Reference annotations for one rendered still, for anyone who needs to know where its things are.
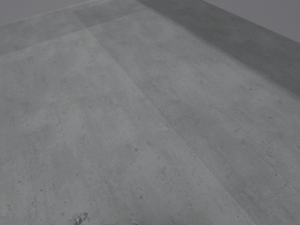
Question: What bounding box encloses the robot left hand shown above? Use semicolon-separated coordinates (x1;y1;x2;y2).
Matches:
64;212;88;225

